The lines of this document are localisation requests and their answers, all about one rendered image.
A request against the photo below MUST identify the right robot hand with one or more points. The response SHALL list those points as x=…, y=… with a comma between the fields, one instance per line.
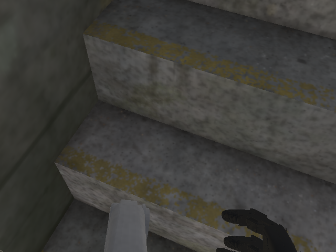
x=275, y=237

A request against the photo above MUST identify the left robot shin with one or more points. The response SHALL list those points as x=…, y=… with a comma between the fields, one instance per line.
x=111, y=209

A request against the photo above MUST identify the left robot thigh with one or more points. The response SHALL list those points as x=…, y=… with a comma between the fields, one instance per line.
x=128, y=227

